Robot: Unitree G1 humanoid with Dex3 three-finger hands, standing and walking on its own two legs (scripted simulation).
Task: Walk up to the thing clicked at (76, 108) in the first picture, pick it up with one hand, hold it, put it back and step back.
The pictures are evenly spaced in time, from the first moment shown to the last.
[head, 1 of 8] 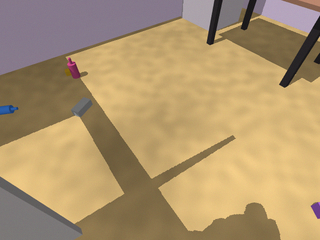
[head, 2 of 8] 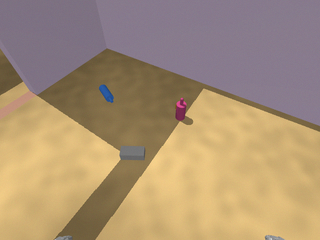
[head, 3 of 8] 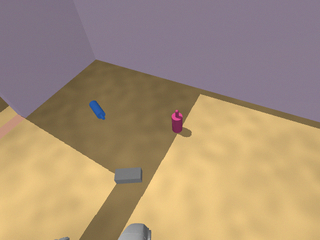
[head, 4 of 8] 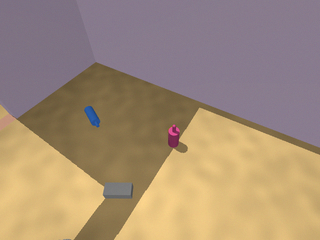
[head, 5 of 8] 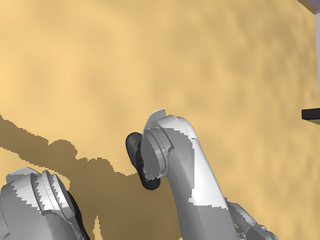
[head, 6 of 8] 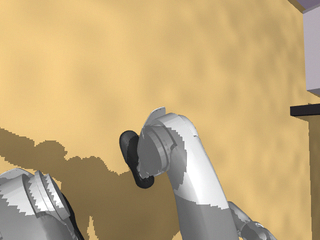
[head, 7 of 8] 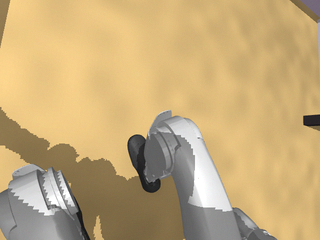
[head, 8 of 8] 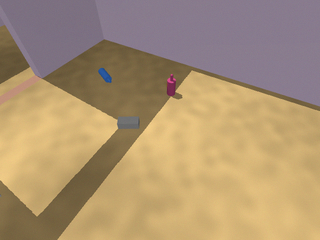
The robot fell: no
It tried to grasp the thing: yes
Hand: left
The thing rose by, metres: 0.67
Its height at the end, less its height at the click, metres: +0.00
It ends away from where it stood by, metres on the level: 0.02
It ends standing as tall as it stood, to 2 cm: yes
